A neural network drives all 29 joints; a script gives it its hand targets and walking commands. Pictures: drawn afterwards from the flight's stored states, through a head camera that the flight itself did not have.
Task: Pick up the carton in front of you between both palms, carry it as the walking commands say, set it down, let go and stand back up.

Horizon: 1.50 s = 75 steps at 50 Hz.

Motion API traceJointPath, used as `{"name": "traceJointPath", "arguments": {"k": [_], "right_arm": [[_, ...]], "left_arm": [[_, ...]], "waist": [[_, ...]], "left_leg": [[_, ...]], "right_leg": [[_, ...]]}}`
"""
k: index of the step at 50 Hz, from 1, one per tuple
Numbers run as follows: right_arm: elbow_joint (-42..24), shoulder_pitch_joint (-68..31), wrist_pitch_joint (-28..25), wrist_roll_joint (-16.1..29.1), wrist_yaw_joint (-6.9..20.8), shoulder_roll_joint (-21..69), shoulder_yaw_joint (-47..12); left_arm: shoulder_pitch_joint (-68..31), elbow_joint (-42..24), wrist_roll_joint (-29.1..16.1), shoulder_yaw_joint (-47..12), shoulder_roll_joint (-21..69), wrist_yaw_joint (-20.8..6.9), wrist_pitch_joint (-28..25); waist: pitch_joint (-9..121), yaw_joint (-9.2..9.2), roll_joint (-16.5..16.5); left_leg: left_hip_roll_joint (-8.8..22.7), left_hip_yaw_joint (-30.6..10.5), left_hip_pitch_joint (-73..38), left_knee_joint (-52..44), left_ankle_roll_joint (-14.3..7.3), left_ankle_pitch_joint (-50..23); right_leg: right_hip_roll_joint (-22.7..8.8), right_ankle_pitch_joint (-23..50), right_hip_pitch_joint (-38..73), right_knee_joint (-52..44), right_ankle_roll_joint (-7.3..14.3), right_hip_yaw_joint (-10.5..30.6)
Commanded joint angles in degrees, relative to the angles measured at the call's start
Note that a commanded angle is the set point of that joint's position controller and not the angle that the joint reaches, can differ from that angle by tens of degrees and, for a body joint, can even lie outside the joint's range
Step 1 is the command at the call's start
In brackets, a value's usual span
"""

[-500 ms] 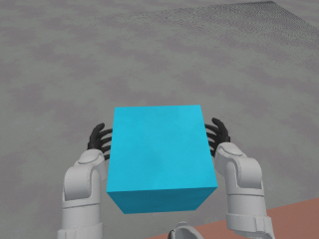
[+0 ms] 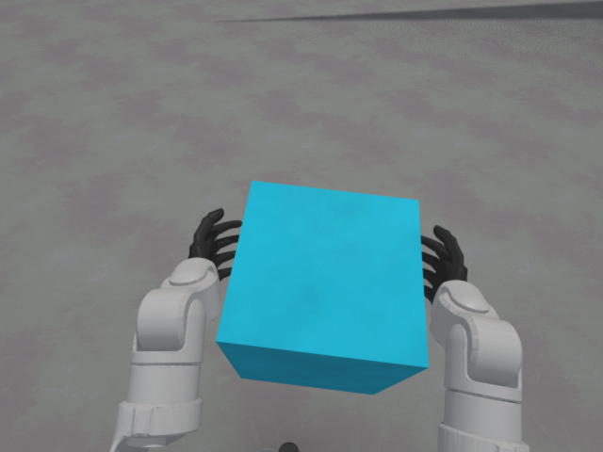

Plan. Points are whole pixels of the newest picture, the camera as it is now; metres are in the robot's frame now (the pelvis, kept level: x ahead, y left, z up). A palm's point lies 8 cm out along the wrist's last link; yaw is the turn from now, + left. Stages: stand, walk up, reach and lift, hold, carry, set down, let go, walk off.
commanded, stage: carry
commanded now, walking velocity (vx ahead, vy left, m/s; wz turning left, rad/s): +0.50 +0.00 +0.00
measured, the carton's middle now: (319, 299) +0.33 +0.03 +0.02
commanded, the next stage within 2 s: none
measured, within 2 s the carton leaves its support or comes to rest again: neither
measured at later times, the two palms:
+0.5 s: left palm (276, 135) +0.67 +0.15 +0.06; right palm (428, 142) +0.69 -0.15 +0.05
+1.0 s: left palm (276, 79) +0.91 +0.19 +0.05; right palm (400, 83) +0.92 -0.11 +0.06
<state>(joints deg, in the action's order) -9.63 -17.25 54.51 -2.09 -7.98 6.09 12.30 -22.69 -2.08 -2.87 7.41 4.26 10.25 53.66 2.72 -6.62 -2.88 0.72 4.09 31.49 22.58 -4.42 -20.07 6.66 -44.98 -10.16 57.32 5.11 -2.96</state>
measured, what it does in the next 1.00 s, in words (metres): goes down: left foot 0.11 m lower, then right foot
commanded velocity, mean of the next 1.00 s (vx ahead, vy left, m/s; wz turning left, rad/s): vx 0.50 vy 0.00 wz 0.00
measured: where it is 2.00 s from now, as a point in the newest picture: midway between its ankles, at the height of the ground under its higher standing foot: (329, 222)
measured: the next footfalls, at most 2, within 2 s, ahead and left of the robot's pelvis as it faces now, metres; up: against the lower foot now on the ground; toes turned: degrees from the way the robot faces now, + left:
left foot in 0.02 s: +0.20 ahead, +0.07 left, -0.11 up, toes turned +4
right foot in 0.46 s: +0.51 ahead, -0.08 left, -0.11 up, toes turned -3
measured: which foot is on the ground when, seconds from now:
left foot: up 0.00-0.00, down 0.02-0.46, up 0.48-0.92, down 0.94-1.00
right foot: down 0.00-0.04, up 0.06-0.44, down 0.46-0.94, up 0.96-1.00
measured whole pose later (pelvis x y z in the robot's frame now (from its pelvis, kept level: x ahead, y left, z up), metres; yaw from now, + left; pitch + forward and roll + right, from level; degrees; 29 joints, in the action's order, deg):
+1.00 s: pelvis +0.68 +0.04 -0.03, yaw +1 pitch +3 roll +2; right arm -20.6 -2.9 67.0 -3.8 -6.6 7.3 2.9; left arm -1.3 -23.1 3.9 4.8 7.2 6.6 68.0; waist 8.7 0.6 2.8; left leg 1.0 12.9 25.3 29.9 -4.4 7.9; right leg -3.3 -26.4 -7.4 46.2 -0.2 -3.8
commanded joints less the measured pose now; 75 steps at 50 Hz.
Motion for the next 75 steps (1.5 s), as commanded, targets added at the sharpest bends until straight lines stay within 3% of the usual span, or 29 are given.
{"name": "traceJointPath", "arguments": {"k": [1,2,3,4,5,7,9,12,16,21,22,23,24,25,29,38,46,47,48,49,50,53,59,68,71,72,73,74,75], "right_arm": [[-1.33,-26.88,0.82,9.37,1.91,33.74,-34.64],[0.40,-27.58,1.44,8.81,1.55,31.77,-33.54],[2.38,-25.74,2.16,10.35,1.23,32.22,-34.13],[1.30,-25.93,2.17,12.17,1.30,33.83,-35.45],[-0.51,-28.49,2.32,14.52,2.17,37.89,-36.81],[-3.25,-37.28,1.67,18.68,3.68,43.65,-40.76],[-3.27,-39.52,0.70,21.08,5.29,47.75,-43.15],[-1.82,-39.28,-0.70,22.25,6.83,49.93,-45.28],[-0.11,-35.84,-1.43,20.95,7.53,49.47,-45.07],[-0.93,-32.95,-0.56,17.82,6.52,45.46,-43.22],[-1.24,-32.29,0.00,17.00,6.03,43.84,-42.51],[-1.81,-33.21,0.74,16.09,5.51,42.12,-41.70],[-0.56,-30.72,1.78,15.73,5.16,42.27,-41.78],[-0.90,-29.20,2.51,15.31,4.75,40.63,-40.79],[-1.98,-29.52,4.28,13.50,4.52,44.96,-39.04],[-10.38,-16.04,8.84,12.84,7.25,50.52,-45.40],[-16.47,-7.45,13.01,15.91,10.14,50.11,-47.12],[-16.33,-5.34,13.22,15.58,10.54,50.21,-46.62],[-16.36,-4.63,13.38,15.03,10.79,49.43,-45.92],[-15.71,-5.90,13.06,15.56,11.09,49.55,-45.78],[-16.37,-5.23,12.90,16.10,11.45,51.00,-45.99],[-18.97,-8.17,11.89,17.53,12.11,54.26,-48.05],[-19.74,-5.04,11.38,17.87,12.67,50.98,-49.28],[-22.44,-4.46,14.43,16.10,10.65,43.02,-46.41],[-22.51,-6.00,15.80,16.00,9.76,41.15,-45.90],[-22.48,-6.11,16.22,16.06,9.51,40.51,-45.86],[-23.60,-7.38,16.74,16.31,9.43,39.85,-46.15],[-24.40,-8.57,17.10,16.78,9.47,40.80,-46.94],[-23.55,-8.78,16.96,17.27,9.76,42.98,-47.62]], "left_arm": [[-28.28,-6.68,-13.46,-36.19,42.47,-6.66,0.95],[-28.49,-6.03,-12.79,-35.76,42.23,-6.33,2.10],[-26.45,-5.43,-12.66,-34.53,40.34,-5.78,3.04],[-25.79,-7.03,-12.26,-33.23,40.27,-5.31,3.37],[-28.73,-8.13,-11.28,-32.67,41.63,-4.92,3.06],[-29.50,-8.69,-8.93,-31.24,44.17,-4.78,2.65],[-29.07,-8.57,-6.80,-31.12,45.73,-5.10,1.54],[-27.60,-8.44,-4.79,-32.07,46.88,-5.42,-0.09],[-26.45,-9.18,-4.74,-34.18,46.88,-6.10,-1.12],[-27.22,-10.89,-7.99,-36.83,44.97,-6.91,-0.14],[-26.50,-10.77,-8.35,-36.60,44.10,-6.91,0.32],[-24.69,-10.31,-8.14,-35.62,42.95,-6.85,0.94],[-25.78,-10.00,-8.20,-34.89,40.12,-6.39,1.64],[-23.13,-8.75,-9.14,-35.00,40.91,-6.26,2.53],[-27.95,-13.87,-13.38,-37.69,47.59,-8.32,4.84],[-12.01,-19.67,-12.29,-40.09,49.22,-12.38,10.45],[-1.09,-24.94,-9.98,-40.18,49.93,-13.42,13.92],[-0.18,-25.73,-10.03,-40.64,49.92,-13.63,14.16],[-1.94,-26.99,-10.39,-41.12,49.09,-13.79,14.51],[-3.64,-29.03,-11.30,-42.46,49.28,-14.01,14.85],[-4.62,-29.32,-11.94,-43.59,50.33,-14.26,14.79],[-3.95,-27.87,-12.14,-43.96,54.49,-14.70,13.37],[1.65,-27.00,-9.42,-43.56,53.27,-13.67,12.23],[-0.72,-31.58,-11.03,-42.74,45.21,-12.32,15.59],[-0.60,-30.18,-11.15,-40.85,43.01,-11.95,16.73],[-0.03,-29.31,-11.14,-40.14,42.69,-11.90,17.02],[0.51,-28.46,-10.57,-39.40,42.33,-11.82,17.10],[0.00,-27.52,-10.85,-38.95,42.95,-11.93,16.99],[0.20,-28.25,-11.68,-39.60,45.24,-12.35,16.98]], "waist": [[21.33,9.09,3.08],[27.36,7.44,-8.97],[32.93,11.37,-10.13],[35.72,13.33,-9.01],[28.21,11.32,2.11],[27.04,10.82,-0.15],[24.71,9.91,0.95],[23.78,9.95,-2.74],[20.91,10.69,-4.36],[22.37,7.65,-4.46],[25.58,6.32,-3.05],[28.53,4.49,2.07],[34.20,5.36,15.86],[33.71,4.32,17.47],[23.05,5.74,5.31],[15.88,5.51,12.46],[13.01,6.32,10.01],[16.36,7.14,7.97],[19.48,8.18,-0.85],[21.39,8.30,-14.43],[20.16,8.12,-12.52],[16.48,7.50,0.94],[11.77,7.17,-3.31],[4.63,7.64,-5.72],[8.24,6.23,-3.97],[12.59,5.47,-0.92],[16.54,4.50,10.59],[19.36,4.74,23.97],[19.02,5.23,18.60]], "left_leg": [[2.32,0.62,-32.37,-1.00,-1.09,-0.02],[16.75,-15.38,-54.20,17.88,-7.78,-28.32],[23.31,-30.31,-64.17,17.36,-15.08,-19.95],[24.08,-38.80,-61.07,10.17,-19.01,7.79],[16.89,-33.32,-48.63,3.50,-13.45,20.20],[18.09,-32.95,-42.86,6.05,-13.71,7.93],[14.79,-27.38,-35.27,3.74,-11.99,14.37],[13.18,-21.45,-35.28,4.35,-11.00,3.10],[8.91,-11.35,-33.78,3.64,-6.59,-8.69],[6.72,-1.17,-33.33,11.37,-0.58,-18.31],[5.79,0.73,-29.51,18.62,1.08,-12.57],[4.19,1.34,-19.99,28.88,2.79,7.32],[-2.86,-0.58,-2.38,44.19,5.23,41.14],[-4.39,-3.98,6.49,52.69,4.67,49.66],[2.20,-5.18,6.94,39.65,3.76,40.53],[1.58,3.38,3.33,13.82,6.30,28.79],[-2.19,11.18,-16.00,0.60,3.65,24.52],[-0.58,9.10,-27.86,1.45,2.96,27.34],[11.12,-8.79,-36.46,-2.39,-0.24,33.04],[22.88,-31.93,-47.86,-6.77,-8.38,33.57],[23.97,-34.18,-45.27,-8.86,-9.79,29.79],[19.90,-19.10,-33.32,-10.18,-5.34,26.83],[15.72,-6.26,-28.37,-16.86,-3.71,32.47],[13.40,1.17,-33.26,-12.39,-1.75,16.84],[11.09,6.69,-30.61,1.91,0.75,3.95],[9.15,8.63,-23.95,12.77,2.66,5.93],[4.06,9.60,-12.28,29.45,5.66,18.40],[-2.78,5.08,2.91,43.42,6.78,43.88],[0.46,-1.43,6.95,51.35,5.04,47.50]], "right_leg": [[-6.34,41.27,-5.95,20.19,1.03,3.11],[-3.98,7.18,-27.09,32.78,-2.79,3.66],[-3.46,5.71,-39.48,41.10,-4.26,5.39],[-4.28,8.64,-42.95,41.16,-3.99,5.68],[-6.27,13.59,-39.89,31.37,-2.83,4.64],[-7.68,19.70,-39.72,28.10,-2.31,6.46],[-8.70,20.37,-37.32,20.46,-2.92,5.29],[-9.47,23.64,-37.65,8.67,-3.37,2.71],[-7.45,36.85,-29.75,-11.46,-2.92,-1.97],[-2.53,50.10,-5.83,-33.36,-1.53,-8.89],[-3.69,50.49,4.74,-34.94,-1.01,-7.02],[-13.71,57.49,16.27,-31.35,-0.07,5.19],[-29.61,64.12,32.07,-30.54,10.23,29.58],[-30.35,55.30,33.00,-34.91,13.67,36.89],[-24.49,54.61,19.25,-39.85,5.49,20.22],[-19.41,58.11,16.14,-44.47,2.55,4.34],[-17.13,70.15,11.06,-30.79,-1.37,-4.18],[-15.59,64.74,4.00,-22.64,-2.99,-5.68],[-12.60,48.45,-6.04,-7.78,-4.98,-7.25],[-5.59,24.96,-24.37,6.38,-6.28,-4.76],[-7.29,17.63,-28.97,14.79,-4.97,1.38],[-13.73,24.77,-26.82,10.34,-3.27,3.82],[-13.46,33.58,-24.04,-12.27,-6.10,-2.12],[-11.32,41.59,-22.12,-27.19,-4.74,-7.69],[-6.67,37.19,-6.81,-31.62,-3.26,-12.70],[-8.12,34.58,5.76,-31.43,-2.71,-10.05],[-20.92,26.43,14.59,-38.19,1.33,11.97],[-30.66,31.79,24.70,-44.82,7.78,32.68],[-31.05,41.28,24.15,-43.52,8.16,29.31]]}}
